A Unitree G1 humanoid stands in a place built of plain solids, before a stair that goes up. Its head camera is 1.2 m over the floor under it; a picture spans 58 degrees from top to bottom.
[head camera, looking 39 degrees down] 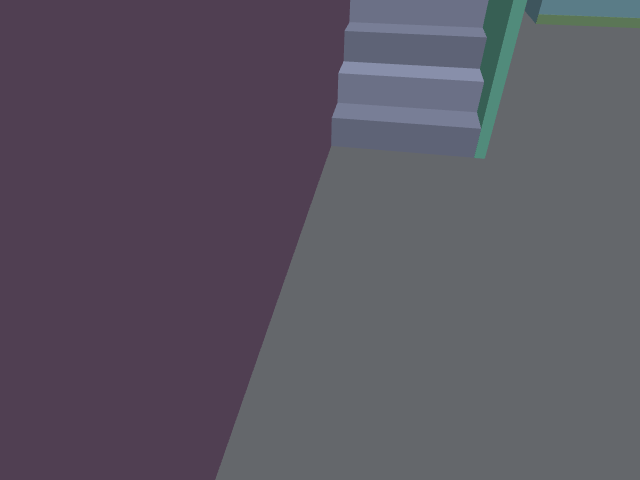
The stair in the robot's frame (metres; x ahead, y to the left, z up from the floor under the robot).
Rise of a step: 0.18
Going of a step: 0.23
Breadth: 0.83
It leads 10 degrees to the right of straight ahead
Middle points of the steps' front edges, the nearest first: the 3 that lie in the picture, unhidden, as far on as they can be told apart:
2.31 -0.48 0.18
2.53 -0.52 0.36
2.76 -0.56 0.54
